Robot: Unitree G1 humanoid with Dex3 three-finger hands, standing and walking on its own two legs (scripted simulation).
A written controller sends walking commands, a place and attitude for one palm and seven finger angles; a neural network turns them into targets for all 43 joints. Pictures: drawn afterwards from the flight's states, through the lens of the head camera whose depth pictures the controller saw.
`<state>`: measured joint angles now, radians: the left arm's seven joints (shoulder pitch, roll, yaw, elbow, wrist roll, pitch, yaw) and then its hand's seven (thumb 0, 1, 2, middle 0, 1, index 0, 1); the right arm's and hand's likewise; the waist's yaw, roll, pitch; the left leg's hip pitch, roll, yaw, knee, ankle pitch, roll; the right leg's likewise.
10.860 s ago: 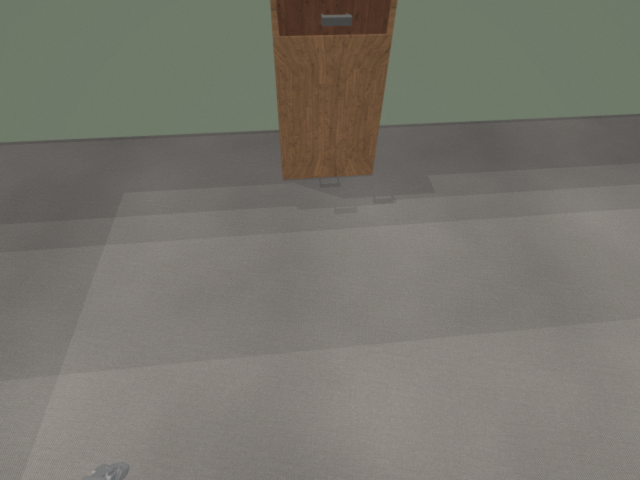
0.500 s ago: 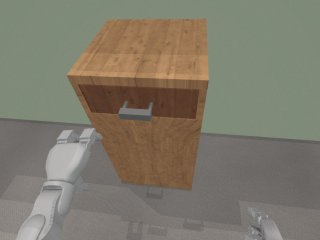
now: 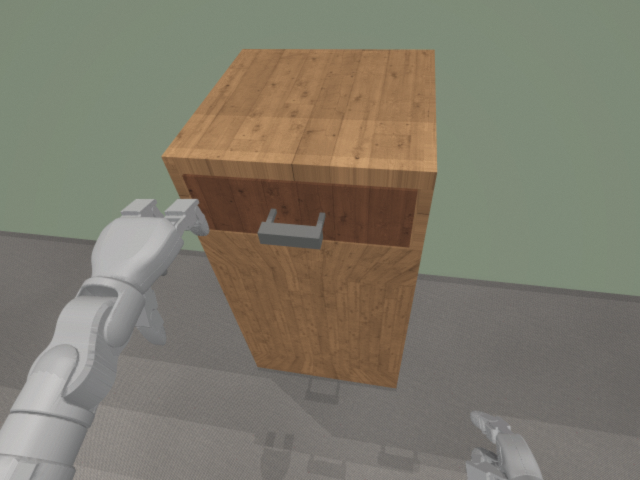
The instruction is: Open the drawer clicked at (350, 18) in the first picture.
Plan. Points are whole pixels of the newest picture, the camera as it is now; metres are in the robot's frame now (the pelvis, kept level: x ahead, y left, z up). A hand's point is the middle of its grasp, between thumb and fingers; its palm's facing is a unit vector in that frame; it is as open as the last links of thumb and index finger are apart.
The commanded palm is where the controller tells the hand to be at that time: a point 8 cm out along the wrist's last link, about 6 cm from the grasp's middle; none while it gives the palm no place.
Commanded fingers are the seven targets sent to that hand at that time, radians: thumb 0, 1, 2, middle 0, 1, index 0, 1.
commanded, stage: raise the hand with hooked fingers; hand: left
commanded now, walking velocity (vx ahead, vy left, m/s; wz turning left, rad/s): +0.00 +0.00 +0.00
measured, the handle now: (293, 225) +0.52 +0.13 -0.02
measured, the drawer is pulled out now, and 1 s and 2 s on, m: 0.00 0.00 0.00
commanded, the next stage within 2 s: move the hooked fingers above the handle in 0.28 s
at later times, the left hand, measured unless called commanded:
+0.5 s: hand (178, 280) +0.31 +0.22 +0.10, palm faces +0.04 -0.07 -1.00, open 13.8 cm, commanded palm +0.29 +0.23 +0.15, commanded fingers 0.00 -0.50 0.30 -0.30 -1.20 -0.30 -1.20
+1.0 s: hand (229, 252) +0.38 +0.18 +0.08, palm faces +0.01 -0.06 -1.00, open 13.8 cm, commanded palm +0.36 +0.20 +0.13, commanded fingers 0.00 -0.50 0.30 -0.30 -1.20 -0.30 -1.20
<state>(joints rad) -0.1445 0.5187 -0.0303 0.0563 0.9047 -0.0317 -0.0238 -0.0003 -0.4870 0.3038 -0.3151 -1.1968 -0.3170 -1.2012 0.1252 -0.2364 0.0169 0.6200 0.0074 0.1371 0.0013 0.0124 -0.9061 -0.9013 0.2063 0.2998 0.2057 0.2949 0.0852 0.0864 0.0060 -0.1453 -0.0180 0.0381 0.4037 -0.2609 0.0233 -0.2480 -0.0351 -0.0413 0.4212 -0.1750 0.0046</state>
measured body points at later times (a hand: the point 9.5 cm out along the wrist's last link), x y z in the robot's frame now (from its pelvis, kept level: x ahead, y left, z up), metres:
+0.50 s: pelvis +0.00 -0.01 +0.00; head +0.02 -0.04 +0.45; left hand +0.30 +0.23 +0.15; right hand +0.19 -0.23 -0.12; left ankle -0.03 +0.10 -0.74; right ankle +0.03 -0.12 -0.74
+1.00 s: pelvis +0.00 -0.01 +0.00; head +0.04 -0.04 +0.44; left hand +0.37 +0.19 +0.13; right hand +0.14 -0.25 -0.14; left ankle -0.03 +0.10 -0.74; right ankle +0.03 -0.12 -0.74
